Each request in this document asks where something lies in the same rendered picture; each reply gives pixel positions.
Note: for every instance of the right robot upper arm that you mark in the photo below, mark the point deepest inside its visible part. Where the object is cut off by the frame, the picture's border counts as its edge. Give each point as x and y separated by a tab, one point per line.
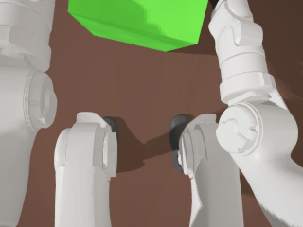
260	138

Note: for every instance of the robot right forearm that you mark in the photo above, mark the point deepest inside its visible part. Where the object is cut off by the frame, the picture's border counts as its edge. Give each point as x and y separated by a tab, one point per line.
238	44

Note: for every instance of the robot left forearm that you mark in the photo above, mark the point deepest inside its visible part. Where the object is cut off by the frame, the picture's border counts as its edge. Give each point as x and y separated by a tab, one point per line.
25	27

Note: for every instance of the carton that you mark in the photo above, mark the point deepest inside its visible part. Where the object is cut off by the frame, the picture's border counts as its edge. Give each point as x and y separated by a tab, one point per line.
162	25

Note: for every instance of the robot right hand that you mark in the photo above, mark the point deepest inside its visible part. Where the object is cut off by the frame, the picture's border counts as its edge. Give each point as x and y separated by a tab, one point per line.
213	3

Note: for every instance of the robot left thigh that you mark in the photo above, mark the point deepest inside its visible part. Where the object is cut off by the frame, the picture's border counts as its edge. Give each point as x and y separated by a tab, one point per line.
82	183

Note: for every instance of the robot right thigh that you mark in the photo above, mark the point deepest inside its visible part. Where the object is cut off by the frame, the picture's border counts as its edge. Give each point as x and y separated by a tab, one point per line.
215	179

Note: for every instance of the left robot upper arm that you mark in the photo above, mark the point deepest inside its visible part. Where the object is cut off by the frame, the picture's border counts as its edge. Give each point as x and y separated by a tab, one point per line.
27	103

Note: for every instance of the robot thigh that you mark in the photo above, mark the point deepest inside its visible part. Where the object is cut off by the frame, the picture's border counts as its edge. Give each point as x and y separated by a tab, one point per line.
215	179
82	183

